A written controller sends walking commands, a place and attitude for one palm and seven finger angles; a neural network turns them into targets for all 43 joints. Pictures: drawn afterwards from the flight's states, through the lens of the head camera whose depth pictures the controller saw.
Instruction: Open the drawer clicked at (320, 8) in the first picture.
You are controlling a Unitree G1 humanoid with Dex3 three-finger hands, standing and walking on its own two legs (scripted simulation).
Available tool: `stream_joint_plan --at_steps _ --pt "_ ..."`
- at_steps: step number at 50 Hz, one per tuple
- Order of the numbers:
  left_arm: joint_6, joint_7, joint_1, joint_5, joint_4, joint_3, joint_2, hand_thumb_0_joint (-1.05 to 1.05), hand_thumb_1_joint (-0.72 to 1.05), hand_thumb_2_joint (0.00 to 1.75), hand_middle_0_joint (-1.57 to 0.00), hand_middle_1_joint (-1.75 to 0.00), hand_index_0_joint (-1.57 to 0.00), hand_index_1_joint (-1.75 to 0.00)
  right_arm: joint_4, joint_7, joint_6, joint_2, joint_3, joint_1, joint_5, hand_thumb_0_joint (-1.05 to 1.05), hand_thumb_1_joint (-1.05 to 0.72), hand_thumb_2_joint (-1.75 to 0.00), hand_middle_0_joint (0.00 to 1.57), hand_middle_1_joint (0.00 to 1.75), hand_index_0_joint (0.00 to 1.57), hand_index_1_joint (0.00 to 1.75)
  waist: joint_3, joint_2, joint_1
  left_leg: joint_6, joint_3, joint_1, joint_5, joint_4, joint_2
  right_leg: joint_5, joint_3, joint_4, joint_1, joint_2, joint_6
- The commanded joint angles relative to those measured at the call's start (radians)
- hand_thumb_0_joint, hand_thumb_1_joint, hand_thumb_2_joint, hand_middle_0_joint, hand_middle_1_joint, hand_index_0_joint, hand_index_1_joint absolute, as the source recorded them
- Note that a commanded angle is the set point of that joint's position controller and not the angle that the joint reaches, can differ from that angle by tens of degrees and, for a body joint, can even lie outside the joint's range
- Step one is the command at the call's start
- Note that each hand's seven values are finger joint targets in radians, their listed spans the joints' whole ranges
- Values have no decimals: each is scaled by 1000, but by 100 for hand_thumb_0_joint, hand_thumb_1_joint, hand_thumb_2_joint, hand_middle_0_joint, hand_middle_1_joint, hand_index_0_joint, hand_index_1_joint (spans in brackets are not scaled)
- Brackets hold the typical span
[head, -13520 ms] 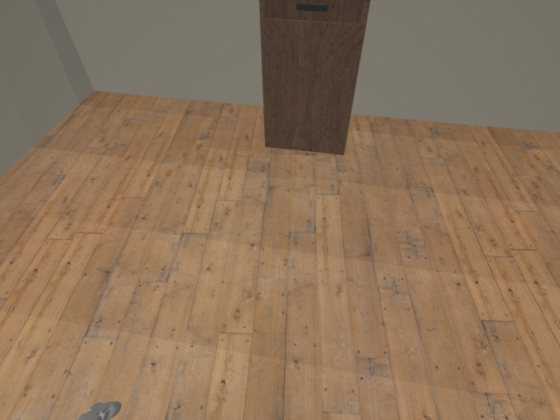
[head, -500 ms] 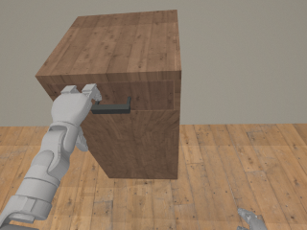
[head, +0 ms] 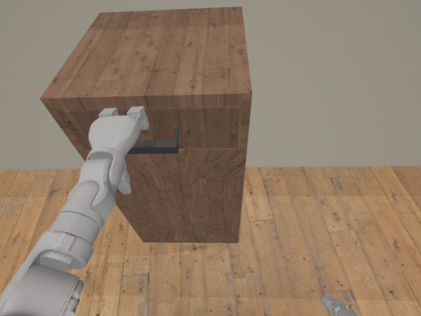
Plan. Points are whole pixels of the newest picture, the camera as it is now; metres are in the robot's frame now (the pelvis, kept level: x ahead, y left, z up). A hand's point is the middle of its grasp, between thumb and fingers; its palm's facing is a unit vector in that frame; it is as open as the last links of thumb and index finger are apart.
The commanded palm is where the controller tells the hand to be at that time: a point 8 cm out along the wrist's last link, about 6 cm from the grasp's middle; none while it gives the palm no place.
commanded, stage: move the hooked fingers above the handle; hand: left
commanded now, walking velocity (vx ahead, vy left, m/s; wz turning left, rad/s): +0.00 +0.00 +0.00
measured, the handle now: (152, 140) +0.49 +0.18 +0.02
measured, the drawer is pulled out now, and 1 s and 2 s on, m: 0.00 0.00 0.00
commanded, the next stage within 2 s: none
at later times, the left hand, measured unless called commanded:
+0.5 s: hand (137, 145) +0.43 +0.19 +0.07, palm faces -0.03 -0.02 -1.00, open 13.8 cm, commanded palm +0.41 +0.20 +0.14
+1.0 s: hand (132, 143) +0.43 +0.20 +0.08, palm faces -0.06 -0.01 -1.00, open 13.8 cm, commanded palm +0.40 +0.20 +0.14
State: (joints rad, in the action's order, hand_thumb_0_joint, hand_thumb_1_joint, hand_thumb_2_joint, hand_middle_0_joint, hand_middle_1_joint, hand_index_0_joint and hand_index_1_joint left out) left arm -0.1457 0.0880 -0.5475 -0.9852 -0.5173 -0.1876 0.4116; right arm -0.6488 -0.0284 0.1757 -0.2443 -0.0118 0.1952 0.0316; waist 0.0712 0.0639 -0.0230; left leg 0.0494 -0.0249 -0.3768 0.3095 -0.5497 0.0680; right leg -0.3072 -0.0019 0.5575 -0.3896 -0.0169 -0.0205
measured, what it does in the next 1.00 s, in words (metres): stands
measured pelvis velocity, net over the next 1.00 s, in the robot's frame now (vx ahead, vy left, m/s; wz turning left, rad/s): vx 0.00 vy -0.02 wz -0.02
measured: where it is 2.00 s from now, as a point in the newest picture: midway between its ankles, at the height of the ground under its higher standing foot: outside the picture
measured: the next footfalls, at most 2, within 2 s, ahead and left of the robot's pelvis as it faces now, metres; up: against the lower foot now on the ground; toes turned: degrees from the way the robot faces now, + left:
none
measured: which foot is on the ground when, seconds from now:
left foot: down 0.00-1.00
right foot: down 0.00-1.00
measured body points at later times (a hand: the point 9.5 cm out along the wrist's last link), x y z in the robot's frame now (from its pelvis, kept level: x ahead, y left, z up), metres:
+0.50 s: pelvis +0.00 -0.01 +0.00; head +0.04 -0.05 +0.45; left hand +0.43 +0.19 +0.13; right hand +0.07 -0.27 -0.14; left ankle -0.03 +0.09 -0.73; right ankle -0.02 -0.11 -0.73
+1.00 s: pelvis +0.00 -0.02 +0.00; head +0.03 -0.05 +0.45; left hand +0.43 +0.20 +0.13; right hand +0.11 -0.27 -0.14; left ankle -0.03 +0.09 -0.73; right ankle -0.02 -0.11 -0.73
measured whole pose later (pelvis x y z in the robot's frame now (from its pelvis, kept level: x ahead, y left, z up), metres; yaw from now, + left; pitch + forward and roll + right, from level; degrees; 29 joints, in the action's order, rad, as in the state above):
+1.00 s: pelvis +0.00 -0.02 +0.00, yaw -1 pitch +9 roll +1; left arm -0.10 0.11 -0.64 -1.00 -0.76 -0.12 0.43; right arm -0.64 -0.05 0.18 -0.25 -0.01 0.24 0.03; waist 0.11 0.07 0.01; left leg 0.03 -0.01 -0.39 0.31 -0.54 0.04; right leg -0.30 0.01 0.56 -0.42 -0.04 -0.04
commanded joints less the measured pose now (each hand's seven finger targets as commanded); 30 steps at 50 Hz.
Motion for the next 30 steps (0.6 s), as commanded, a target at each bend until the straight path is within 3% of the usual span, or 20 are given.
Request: stream_joint_plan --at_steps 1,2,3,8,9,11,14,16,19,21,24,26,28,30 --pt "50 24 -489 -6 182 40 137 0 -50 30 -30 -120 -30 -120 118 -17 -29 -123 -51 -10 -6 0 -90 -90 20 30 20 30 362 -39 40 -27 -17 198 -468 11 -33 329 -16 -18 102 -10 -33" --pt "65 25 -511 0 170 23 111 0 -50 30 -30 -120 -30 -120 113 -20 -33 -121 -54 2 -6 0 -90 -90 20 30 20 30 363 -54 48 -22 -18 203 -457 6 -33 322 -15 -20 86 -12 -32" --pt "81 32 -540 -1 155 39 129 0 -50 30 -30 -120 -30 -120 103 -22 -36 -123 -56 15 -6 0 -90 -90 20 30 20 30 351 -52 53 -23 -19 199 -457 4 -36 324 -17 -19 72 -13 -33" --pt "122 103 -576 -11 40 142 216 0 -50 30 -30 -120 -30 -120 77 -26 -44 -122 -58 60 -11 0 -90 -90 20 30 20 30 370 -64 28 -21 -5 129 -448 -3 -27 352 -12 4 102 -15 -38" --pt "120 122 -561 -22 12 202 280 0 -50 30 -30 -120 -30 -120 74 -27 -41 -128 -57 63 -13 0 -90 -90 20 30 20 30 382 -65 9 -26 -6 96 -442 1 -24 348 -11 12 126 -16 -41" --pt "101 153 -568 -35 -35 183 251 0 -50 30 -30 -120 -30 -120 73 -24 -42 -118 -54 63 -12 0 -90 -90 20 30 20 30 368 -56 13 -23 9 65 -435 2 -25 366 -10 17 123 -14 -40" --pt "60 175 -504 -48 -73 230 298 0 -50 30 -30 -120 -30 -120 79 -16 -38 -126 -57 66 -17 0 -90 -90 20 30 20 30 425 -54 -13 -25 22 57 -486 4 -27 418 -4 22 188 -15 -39" --pt "33 157 -478 -40 -77 183 254 0 -50 30 -30 -120 -30 -120 90 -12 -35 -129 -60 65 -14 0 -90 -90 20 30 20 30 422 -72 0 -15 38 49 -471 8 -30 451 3 12 209 -9 -31" --pt "18 128 -409 -27 -50 216 293 0 -50 30 -30 -120 -30 -120 103 -14 -24 -140 -62 50 -8 0 -90 -90 20 30 20 30 426 -122 -7 -6 46 34 -464 21 -28 485 14 0 267 -5 -24" --pt "23 105 -411 -13 -14 190 271 0 -50 30 -30 -120 -30 -120 113 -20 -26 -140 -62 42 -3 0 -90 -90 20 30 20 30 399 -141 5 3 52 27 -424 29 -25 498 20 -12 276 1 -15" --pt "62 74 -436 -4 66 144 232 0 -50 30 -30 -120 -30 -120 123 -27 -33 -140 -68 35 2 0 -90 -90 20 30 20 30 369 -119 29 10 49 53 -395 32 -21 473 25 -33 252 3 -13" --pt "95 67 -456 -11 84 151 248 0 -50 30 -30 -120 -30 -120 114 -34 -37 -138 -69 42 2 0 -90 -90 20 30 20 30 353 -99 36 13 43 73 -388 29 -20 449 24 -35 221 -1 -15" --pt "124 69 -517 -10 130 90 187 0 -50 30 -30 -120 -30 -120 106 -34 -46 -126 -72 46 4 0 -90 -90 20 30 20 30 343 -40 56 10 34 126 -388 21 -22 403 18 -41 156 -4 -19" --pt "144 80 -565 -9 135 69 166 0 -50 30 -30 -120 -30 -120 96 -33 -56 -122 -74 52 6 0 -90 -90 20 30 20 30 330 -18 68 5 21 151 -379 15 -23 350 12 -44 109 -8 -24"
